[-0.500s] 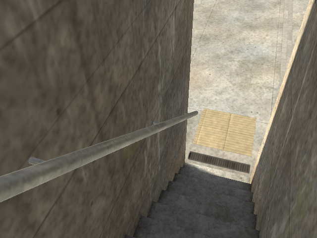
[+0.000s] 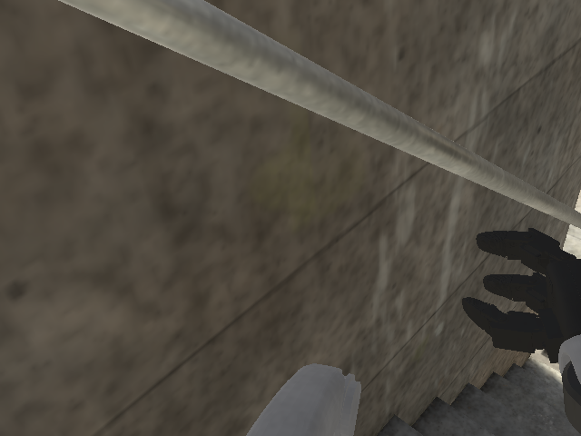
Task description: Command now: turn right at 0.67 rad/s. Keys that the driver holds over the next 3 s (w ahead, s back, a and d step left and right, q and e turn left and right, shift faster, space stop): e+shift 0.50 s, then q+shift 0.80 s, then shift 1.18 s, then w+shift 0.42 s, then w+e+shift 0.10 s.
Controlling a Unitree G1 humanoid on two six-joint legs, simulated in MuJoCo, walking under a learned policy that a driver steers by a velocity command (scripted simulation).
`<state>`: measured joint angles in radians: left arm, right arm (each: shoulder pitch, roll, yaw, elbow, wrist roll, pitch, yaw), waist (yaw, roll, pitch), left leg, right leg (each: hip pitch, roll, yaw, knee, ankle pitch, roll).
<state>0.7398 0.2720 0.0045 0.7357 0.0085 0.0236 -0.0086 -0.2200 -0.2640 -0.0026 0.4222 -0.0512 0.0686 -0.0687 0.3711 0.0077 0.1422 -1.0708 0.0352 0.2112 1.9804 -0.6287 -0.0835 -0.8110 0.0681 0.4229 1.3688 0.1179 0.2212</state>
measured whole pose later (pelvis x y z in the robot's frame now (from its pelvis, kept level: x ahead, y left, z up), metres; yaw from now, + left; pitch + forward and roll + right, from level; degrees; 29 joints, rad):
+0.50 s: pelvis +0.26 -0.15 -0.03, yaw -31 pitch +2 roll +0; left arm 0.25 0.52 0.10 0.62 -0.02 0.06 -0.02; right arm 0.33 -0.30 -0.01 0.65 -0.02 0.00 -0.06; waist -0.05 -0.03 0.06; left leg -0.86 0.12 -0.04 2.18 -0.63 -0.13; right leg -0.35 0.15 0.11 0.60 -0.25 -0.15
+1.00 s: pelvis +0.49 -0.18 -0.23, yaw -21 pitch +2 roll +1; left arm 0.11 0.18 0.01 0.65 -0.01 0.05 0.10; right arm 0.40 -0.32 -0.05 0.72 -0.02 0.07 -0.02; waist -0.08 0.02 0.10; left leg -0.39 -0.20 -0.11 0.61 -0.23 0.11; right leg -0.88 0.03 0.13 2.16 -0.64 0.15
